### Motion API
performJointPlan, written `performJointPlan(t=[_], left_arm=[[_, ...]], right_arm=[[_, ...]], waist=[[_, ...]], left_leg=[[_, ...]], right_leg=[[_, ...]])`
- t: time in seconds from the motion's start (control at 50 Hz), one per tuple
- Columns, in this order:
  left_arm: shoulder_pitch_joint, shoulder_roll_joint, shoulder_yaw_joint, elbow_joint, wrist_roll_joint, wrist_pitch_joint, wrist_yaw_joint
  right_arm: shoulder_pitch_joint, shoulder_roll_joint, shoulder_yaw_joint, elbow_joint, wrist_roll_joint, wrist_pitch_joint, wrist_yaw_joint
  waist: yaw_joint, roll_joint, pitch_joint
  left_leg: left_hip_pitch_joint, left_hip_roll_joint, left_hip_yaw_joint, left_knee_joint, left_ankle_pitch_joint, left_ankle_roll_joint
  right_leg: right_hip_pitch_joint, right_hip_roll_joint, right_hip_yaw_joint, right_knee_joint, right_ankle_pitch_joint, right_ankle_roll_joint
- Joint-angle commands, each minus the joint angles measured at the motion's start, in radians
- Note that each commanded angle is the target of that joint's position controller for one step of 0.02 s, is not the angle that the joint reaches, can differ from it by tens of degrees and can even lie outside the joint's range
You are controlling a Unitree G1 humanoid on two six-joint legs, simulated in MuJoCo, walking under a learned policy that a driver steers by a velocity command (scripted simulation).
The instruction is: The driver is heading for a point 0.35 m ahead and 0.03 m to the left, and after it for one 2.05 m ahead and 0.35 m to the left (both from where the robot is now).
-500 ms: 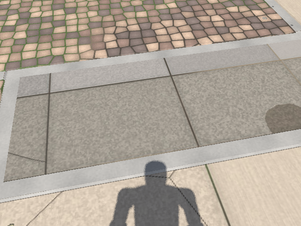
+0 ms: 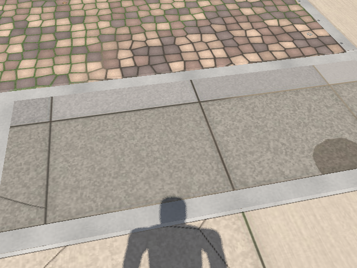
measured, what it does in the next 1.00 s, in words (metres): walks ahead, turning left: right foot, then left foot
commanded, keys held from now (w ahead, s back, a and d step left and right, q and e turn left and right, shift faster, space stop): w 0.28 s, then w+q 0.58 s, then w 0.14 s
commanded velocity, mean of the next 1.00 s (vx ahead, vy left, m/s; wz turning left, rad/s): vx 0.47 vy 0.00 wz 0.27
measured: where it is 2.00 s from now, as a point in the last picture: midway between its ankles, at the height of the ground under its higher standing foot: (136, 164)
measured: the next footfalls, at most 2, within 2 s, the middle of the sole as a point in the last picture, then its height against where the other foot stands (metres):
right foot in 0.30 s outside the picture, level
left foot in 0.86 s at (153, 260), level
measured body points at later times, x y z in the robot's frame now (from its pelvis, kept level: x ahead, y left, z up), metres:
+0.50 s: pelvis +0.25 -0.04 +0.00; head +0.27 -0.04 +0.45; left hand +0.27 +0.21 -0.14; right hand +0.29 -0.28 -0.15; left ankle +0.22 +0.10 -0.65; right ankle +0.27 -0.09 -0.74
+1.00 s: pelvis +0.52 +0.04 -0.01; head +0.54 +0.05 +0.44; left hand +0.49 +0.30 -0.15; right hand +0.67 -0.18 -0.14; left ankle +0.54 +0.08 -0.74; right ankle +0.48 -0.11 -0.64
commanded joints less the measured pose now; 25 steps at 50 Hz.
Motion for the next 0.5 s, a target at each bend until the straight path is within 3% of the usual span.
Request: performJointPlan(t=[0.02, 0.12, 0.16, 0.2, 0.24, 0.26, 0.28, 0.3, 0.32, 0.34, 0.36, 0.38, 0.4, 0.42, 0.44, 0.5], left_arm=[[-0.153, 0.056, 0.01, -0.107, 0.007, -0.041, -0.023], [-0.293, 0.025, 0.0, -0.178, 0.004, -0.021, -0.032], [-0.374, 0.014, -0.011, -0.217, -0.003, -0.018, -0.032], [-0.392, 0.029, -0.012, -0.237, -0.008, -0.014, -0.028], [-0.311, 0.069, 0.003, -0.224, -0.01, -0.017, -0.014], [-0.2, 0.094, 0.016, -0.19, -0.011, -0.023, -0.007], [-0.047, 0.115, 0.031, -0.139, -0.009, -0.031, 0.001], [0.09, 0.172, 0.051, -0.104, 0.013, -0.04, 0.011], [0.17, 0.267, 0.071, -0.105, 0.04, -0.042, 0.011], [0.12, 0.248, 0.071, -0.109, -0.001, -0.03, -0.001], [-0.018, 0.198, 0.055, -0.13, -0.013, -0.031, -0.002], [-0.093, 0.127, 0.037, -0.145, -0.015, -0.043, -0.007], [-0.114, 0.093, 0.027, -0.139, -0.01, -0.055, -0.005], [-0.104, 0.058, 0.015, -0.122, -0.012, -0.062, 0.002], [-0.079, 0.054, 0.012, -0.112, -0.009, -0.071, 0.006], [-0.019, 0.079, 0.015, -0.099, -0.012, -0.091, 0.012]], right_arm=[[0.143, -0.108, -0.02, 0.014, -0.001, -0.009, -0.005], [0.14, -0.079, -0.001, 0.02, 0.007, -0.026, -0.003], [0.143, -0.093, 0.0, 0.021, 0.005, -0.028, -0.004], [0.142, -0.116, -0.003, 0.024, 0.006, -0.031, -0.005], [0.119, -0.141, -0.008, 0.022, 0.008, -0.036, -0.006], [0.107, -0.154, -0.011, 0.021, 0.009, -0.035, -0.007], [0.089, -0.165, -0.014, 0.016, 0.014, -0.03, -0.007], [0.091, -0.143, -0.008, 0.001, 0.018, -0.028, -0.001], [0.186, -0.008, 0.018, -0.029, 0.043, -0.021, 0.01], [0.144, -0.104, -0.014, -0.026, 0.031, -0.014, 0.009], [0.056, -0.115, -0.022, -0.063, 0.021, -0.008, 0.009], [0.001, -0.102, -0.02, -0.075, 0.014, -0.01, 0.015], [-0.007, -0.081, -0.023, -0.071, 0.009, -0.003, 0.017], [0.009, -0.067, -0.025, -0.068, -0.005, 0.011, 0.024], [0.03, -0.049, -0.026, -0.065, -0.009, 0.024, 0.03], [-0.054, -0.045, -0.034, -0.106, -0.009, 0.051, 0.039]], waist=[[-0.015, 0.066, 0.184], [-0.005, 0.104, 0.176], [-0.019, 0.127, 0.186], [-0.013, 0.149, 0.179], [0.036, 0.147, 0.125], [0.085, 0.137, 0.063], [0.151, 0.118, -0.016], [0.197, 0.076, -0.09], [0.144, -0.142, -0.241], [0.146, -0.072, -0.248], [0.08, -0.045, -0.068], [0.063, -0.005, 0.027], [0.032, -0.001, 0.075], [0.001, -0.013, 0.09], [-0.011, -0.035, 0.083], [-0.02, -0.031, 0.104]], left_leg=[[0.204, 0.322, -0.377, -0.284, 0.064, 0.145], [0.107, 0.223, -0.158, -0.261, 0.495, 0.115], [0.054, 0.211, -0.121, -0.26, 0.566, 0.11], [0.04, 0.225, -0.103, -0.244, 0.677, 0.105], [0.069, 0.241, -0.076, -0.125, 0.957, 0.087], [0.091, 0.237, -0.059, 0.008, 1.063, 0.074], [0.055, 0.216, -0.037, 0.191, 1.041, 0.056], [-0.126, 0.179, -0.033, 0.432, 0.775, 0.047], [-0.415, 0.036, 0.011, 0.838, 0.006, 0.015], [-0.489, -0.004, -0.102, 0.99, -0.126, 0.034], [-0.54, 0.067, -0.106, 0.983, -0.033, 0.042], [-0.518, 0.103, -0.099, 0.924, 0.032, 0.046], [-0.475, 0.127, -0.1, 0.874, 0.057, 0.046], [-0.422, 0.142, -0.103, 0.83, 0.067, 0.04], [-0.393, 0.143, -0.099, 0.811, 0.068, 0.035], [-0.48, 0.153, -0.079, 0.765, 0.131, 0.025]], right_leg=[[-0.474, -0.069, 0.013, 0.164, 0.063, 0.005], [-0.395, -0.044, -0.071, 0.049, 0.204, 0.035], [-0.305, -0.026, -0.098, -0.086, 0.247, 0.028], [-0.194, -0.005, -0.12, -0.177, 0.258, 0.002], [-0.049, 0.033, -0.127, -0.215, 0.25, -0.037], [0.061, 0.055, -0.122, -0.239, 0.246, -0.057], [0.236, 0.062, -0.117, -0.307, 0.28, -0.077], [0.463, -0.067, 0.023, -0.333, 0.186, -0.105], [0.7, -0.411, 0.513, -0.412, 0.019, -0.211], [0.595, -0.449, 0.74, -0.582, -0.098, -0.245], [0.43, -0.423, 0.576, -0.617, -0.177, -0.207], [0.281, -0.379, 0.45, -0.662, -0.091, -0.174], [0.192, -0.332, 0.339, -0.681, 0.015, -0.133], [0.124, -0.288, 0.242, -0.694, 0.096, -0.099], [0.104, -0.287, 0.192, -0.696, 0.161, -0.097], [0.129, -0.272, 0.081, -0.721, 0.263, -0.089]])
Velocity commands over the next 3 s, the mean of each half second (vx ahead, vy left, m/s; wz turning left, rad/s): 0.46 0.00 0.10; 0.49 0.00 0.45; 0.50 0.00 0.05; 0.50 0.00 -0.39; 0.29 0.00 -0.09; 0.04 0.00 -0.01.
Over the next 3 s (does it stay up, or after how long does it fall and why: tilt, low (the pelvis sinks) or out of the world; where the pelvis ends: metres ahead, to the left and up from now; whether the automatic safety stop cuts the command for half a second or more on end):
stays up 1.28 0.23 0.00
